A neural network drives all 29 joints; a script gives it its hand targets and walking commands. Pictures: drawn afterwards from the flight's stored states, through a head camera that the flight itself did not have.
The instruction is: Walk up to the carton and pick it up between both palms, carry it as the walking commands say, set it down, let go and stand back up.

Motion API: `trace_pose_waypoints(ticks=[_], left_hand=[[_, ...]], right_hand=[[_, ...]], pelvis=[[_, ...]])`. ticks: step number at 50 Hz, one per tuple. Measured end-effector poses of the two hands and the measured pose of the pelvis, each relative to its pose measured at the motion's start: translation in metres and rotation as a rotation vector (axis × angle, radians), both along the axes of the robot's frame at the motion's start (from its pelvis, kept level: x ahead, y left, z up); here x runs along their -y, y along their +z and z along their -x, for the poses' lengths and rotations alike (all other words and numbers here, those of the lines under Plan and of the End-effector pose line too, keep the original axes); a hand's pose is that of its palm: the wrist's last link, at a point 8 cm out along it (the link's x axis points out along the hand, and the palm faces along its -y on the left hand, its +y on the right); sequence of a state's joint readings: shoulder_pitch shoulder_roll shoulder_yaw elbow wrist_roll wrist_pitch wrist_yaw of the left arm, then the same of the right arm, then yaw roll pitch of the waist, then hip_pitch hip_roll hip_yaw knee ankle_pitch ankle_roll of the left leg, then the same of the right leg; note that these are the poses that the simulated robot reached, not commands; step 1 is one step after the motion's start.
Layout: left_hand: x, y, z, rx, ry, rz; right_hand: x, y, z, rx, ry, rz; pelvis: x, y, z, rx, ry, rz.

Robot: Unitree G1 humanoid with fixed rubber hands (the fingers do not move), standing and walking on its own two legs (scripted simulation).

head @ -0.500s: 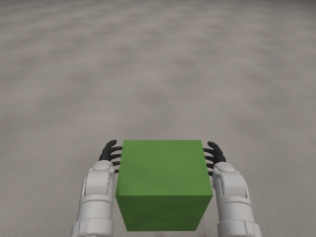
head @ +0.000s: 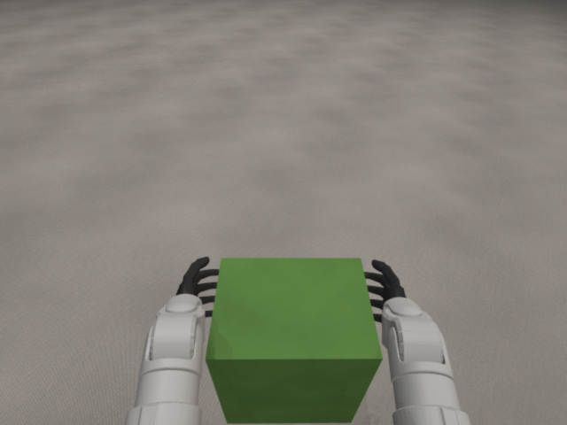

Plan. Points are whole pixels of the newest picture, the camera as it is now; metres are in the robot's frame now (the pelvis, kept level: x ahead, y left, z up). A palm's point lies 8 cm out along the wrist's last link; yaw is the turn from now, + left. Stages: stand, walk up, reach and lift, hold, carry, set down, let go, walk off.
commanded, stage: hold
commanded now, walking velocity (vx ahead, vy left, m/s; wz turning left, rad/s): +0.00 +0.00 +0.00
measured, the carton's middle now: (290, 345) +0.27 +0.00 -0.04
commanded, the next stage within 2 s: carry in 0.82 s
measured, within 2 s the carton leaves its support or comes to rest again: neither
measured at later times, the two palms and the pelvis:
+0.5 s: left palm (186, 308) +0.28 +0.15 +0.05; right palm (392, 311) +0.28 -0.15 +0.05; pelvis -0.01 +0.00 +0.00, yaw +0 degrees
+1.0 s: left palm (198, 306) +0.29 +0.14 +0.05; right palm (401, 305) +0.29 -0.16 +0.05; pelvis -0.01 -0.02 -0.02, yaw +1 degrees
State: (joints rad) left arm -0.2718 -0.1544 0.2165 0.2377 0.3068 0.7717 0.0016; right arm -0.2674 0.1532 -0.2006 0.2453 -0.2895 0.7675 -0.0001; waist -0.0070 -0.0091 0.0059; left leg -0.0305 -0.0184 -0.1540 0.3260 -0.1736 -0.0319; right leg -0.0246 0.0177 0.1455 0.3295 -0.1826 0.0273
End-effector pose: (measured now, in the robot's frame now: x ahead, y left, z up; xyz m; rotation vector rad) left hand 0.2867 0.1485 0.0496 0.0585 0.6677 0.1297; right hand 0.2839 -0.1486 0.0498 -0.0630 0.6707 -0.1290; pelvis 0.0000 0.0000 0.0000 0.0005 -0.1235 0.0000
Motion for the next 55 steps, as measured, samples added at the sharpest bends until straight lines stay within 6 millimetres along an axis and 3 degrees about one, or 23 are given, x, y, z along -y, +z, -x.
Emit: trace_pose_waypoints(ticks=[42, 49, 55], left_hand=[[-0.002, -0.002, 0.004, 0.01, 0.005, 0.007], [0.01, -0.004, -0.001, 0.052, 0.029, 0.035], [0.032, 0.004, 0.01, 0.06, 0.077, 0.078]], right_hand=[[-0.002, 0.0, 0.002, 0.009, 0.001, 0.001], [0.01, 0.0, -0.005, 0.051, -0.002, -0.013], [0.032, 0.005, 0.001, 0.057, -0.02, -0.072]], pelvis=[[-0.002, -0.003, 0.006, -0.036, -0.005, -0.002], [0.018, -0.017, 0.01, -0.14, 0.005, 0.009], [0.041, -0.024, 0.011, -0.18, 0.038, 0.031]])
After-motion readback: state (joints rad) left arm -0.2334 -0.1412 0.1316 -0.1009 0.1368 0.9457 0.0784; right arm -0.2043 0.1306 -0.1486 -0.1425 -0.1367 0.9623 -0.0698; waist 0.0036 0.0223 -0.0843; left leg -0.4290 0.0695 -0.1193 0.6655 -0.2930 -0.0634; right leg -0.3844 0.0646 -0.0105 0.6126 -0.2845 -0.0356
